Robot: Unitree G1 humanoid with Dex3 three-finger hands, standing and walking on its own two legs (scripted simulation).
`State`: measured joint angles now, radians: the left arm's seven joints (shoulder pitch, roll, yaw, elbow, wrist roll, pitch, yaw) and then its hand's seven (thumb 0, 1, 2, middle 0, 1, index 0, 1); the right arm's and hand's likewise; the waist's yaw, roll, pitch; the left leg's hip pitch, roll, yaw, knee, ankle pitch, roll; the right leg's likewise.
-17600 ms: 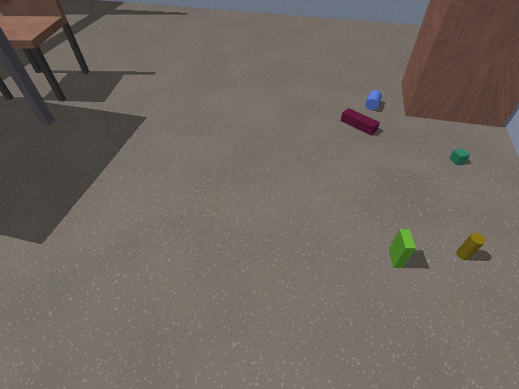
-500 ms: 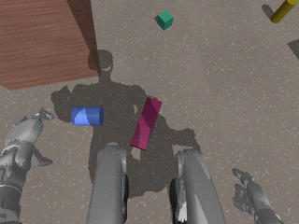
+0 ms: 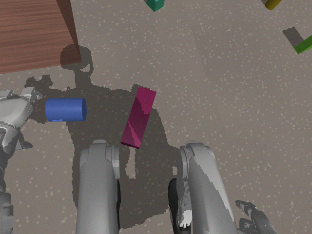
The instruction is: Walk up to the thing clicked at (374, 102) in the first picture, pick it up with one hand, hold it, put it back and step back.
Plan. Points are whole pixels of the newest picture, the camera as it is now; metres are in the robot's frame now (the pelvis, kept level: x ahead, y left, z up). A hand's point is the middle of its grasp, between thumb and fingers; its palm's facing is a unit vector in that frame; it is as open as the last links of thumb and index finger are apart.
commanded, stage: rise first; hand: left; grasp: from above
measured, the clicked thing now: (67, 109) +0.46 +0.32 -0.33
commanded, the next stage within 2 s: approach in 0.74 s
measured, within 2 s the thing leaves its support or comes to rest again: neither
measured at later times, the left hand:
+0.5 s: hand (35, 119) +0.39 +0.36 -0.18, palm faces -0.44 -0.08 -0.89, open 13.7 cm
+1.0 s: hand (44, 116) +0.40 +0.35 -0.21, palm faces -0.46 -0.07 -0.89, open 14.0 cm
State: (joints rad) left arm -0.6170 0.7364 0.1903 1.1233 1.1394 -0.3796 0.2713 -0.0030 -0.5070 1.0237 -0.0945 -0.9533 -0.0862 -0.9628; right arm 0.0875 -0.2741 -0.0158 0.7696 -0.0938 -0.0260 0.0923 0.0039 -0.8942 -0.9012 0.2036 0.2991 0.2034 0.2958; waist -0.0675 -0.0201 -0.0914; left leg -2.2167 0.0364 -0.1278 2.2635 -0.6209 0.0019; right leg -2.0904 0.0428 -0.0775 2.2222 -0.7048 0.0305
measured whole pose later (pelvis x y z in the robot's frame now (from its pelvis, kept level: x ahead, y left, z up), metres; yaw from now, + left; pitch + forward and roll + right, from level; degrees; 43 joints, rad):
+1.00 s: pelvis +0.01 +0.00 -0.04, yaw -2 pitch +32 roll -8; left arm -0.76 0.81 0.16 1.33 1.29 -0.38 0.41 0.00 -0.50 0.98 -0.08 -1.03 -0.09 -1.02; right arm 0.06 -0.25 0.03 0.80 -0.17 -0.01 0.12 0.00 -0.91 -0.90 0.20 0.30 0.20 0.30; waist -0.13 -0.05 -0.04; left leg -2.32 0.04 -0.16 2.42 -0.67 -0.01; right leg -2.19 0.07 -0.10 2.36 -0.74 0.03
